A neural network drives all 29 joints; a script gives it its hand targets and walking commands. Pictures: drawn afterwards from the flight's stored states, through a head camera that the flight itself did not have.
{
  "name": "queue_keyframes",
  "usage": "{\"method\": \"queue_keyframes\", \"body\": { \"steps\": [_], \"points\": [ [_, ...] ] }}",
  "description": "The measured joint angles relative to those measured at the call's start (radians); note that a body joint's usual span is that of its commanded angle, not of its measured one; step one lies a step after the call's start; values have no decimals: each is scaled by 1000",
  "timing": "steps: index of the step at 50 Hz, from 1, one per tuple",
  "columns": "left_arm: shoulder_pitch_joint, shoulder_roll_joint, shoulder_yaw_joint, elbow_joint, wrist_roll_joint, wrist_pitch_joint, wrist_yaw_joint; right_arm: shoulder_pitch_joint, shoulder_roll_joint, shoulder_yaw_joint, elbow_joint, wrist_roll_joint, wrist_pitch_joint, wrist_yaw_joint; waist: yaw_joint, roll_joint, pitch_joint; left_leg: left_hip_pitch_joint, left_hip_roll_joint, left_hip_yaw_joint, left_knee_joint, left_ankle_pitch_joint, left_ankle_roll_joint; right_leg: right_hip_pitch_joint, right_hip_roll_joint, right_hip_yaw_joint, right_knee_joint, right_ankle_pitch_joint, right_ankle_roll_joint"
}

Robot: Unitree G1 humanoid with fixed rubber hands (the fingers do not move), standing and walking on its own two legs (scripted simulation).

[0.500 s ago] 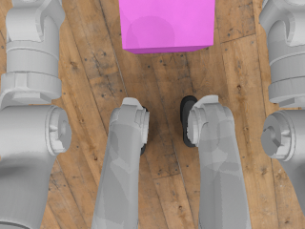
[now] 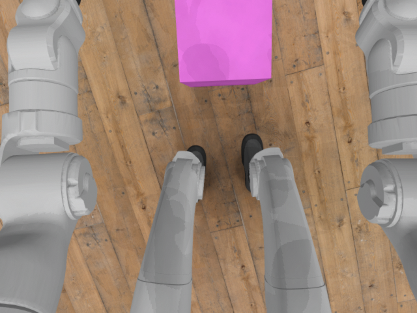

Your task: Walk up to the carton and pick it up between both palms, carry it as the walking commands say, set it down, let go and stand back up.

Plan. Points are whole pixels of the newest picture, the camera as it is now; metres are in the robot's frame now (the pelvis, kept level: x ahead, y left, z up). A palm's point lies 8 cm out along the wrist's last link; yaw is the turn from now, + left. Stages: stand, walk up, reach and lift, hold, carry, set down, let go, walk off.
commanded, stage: set down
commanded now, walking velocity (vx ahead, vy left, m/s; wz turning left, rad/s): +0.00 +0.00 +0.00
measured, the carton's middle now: (222, 44) +0.54 +0.00 -0.49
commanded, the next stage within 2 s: let go in 0.20 s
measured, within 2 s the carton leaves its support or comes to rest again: neither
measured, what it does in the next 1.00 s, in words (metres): rises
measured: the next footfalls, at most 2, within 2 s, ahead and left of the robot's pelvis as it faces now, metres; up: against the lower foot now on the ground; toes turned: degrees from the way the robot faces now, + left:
none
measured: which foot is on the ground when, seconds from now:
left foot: down 0.00-1.00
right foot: down 0.00-1.00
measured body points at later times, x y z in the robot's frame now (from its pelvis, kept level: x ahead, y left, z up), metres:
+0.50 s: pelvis +0.08 +0.00 +0.08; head +0.37 +0.00 +0.43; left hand +0.52 +0.22 -0.05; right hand +0.51 -0.20 -0.06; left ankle +0.10 +0.10 -0.58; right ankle +0.14 -0.11 -0.58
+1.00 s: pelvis +0.15 +0.00 +0.15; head +0.26 +0.01 +0.58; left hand +0.36 +0.24 +0.06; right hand +0.36 -0.23 +0.06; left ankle +0.10 +0.10 -0.58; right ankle +0.14 -0.11 -0.58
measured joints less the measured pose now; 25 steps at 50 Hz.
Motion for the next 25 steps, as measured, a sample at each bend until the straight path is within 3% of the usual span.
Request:
{"method": "queue_keyframes", "body": {
  "steps": [5, 8, 14, 19, 25],
  "points": [
    [20, -22, 12, 39, 21, -24, -11, 21, 9, -10, 42, -23, -22, 14, 4, 1, -38, 73, 1, -4, -118, 40, 2, 76, -3, 7, -117, 37, 1],
    [52, -57, 33, 125, 60, -59, -17, 56, 33, -28, 128, -56, -58, 29, 5, -1, -179, 36, 1, -4, -180, 65, 3, 39, -6, 12, -178, 60, 2],
    [121, -123, 102, 241, 180, -133, -32, 114, 96, -98, 263, -188, -139, 70, 2, 3, -419, -18, -2, -12, -286, 98, 2, -14, -14, 13, -279, 87, 2],
    [263, -164, 124, 191, 240, -172, -32, 256, 144, -104, 204, -255, -175, 91, -5, 1, -465, 45, 1, -21, -375, 108, 2, 48, -15, 12, -364, 94, -3],
    [529, -189, 62, 15, 217, -197, -36, 531, 150, -39, 33, -242, -196, 106, -1, 0, -489, 161, 4, -28, -468, 101, 4, 159, -16, 12, -445, 80, -9]
  ]
}}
